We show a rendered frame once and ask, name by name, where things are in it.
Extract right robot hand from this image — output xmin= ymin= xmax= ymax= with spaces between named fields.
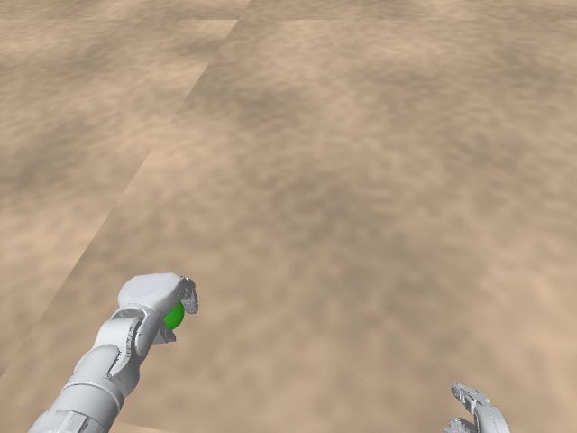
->
xmin=444 ymin=383 xmax=511 ymax=433

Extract left robot hand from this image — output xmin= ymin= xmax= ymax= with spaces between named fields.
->
xmin=117 ymin=272 xmax=198 ymax=345

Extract left robot arm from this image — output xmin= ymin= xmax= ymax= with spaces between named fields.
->
xmin=27 ymin=303 xmax=160 ymax=433

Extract ball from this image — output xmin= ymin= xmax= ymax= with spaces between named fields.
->
xmin=163 ymin=302 xmax=184 ymax=330

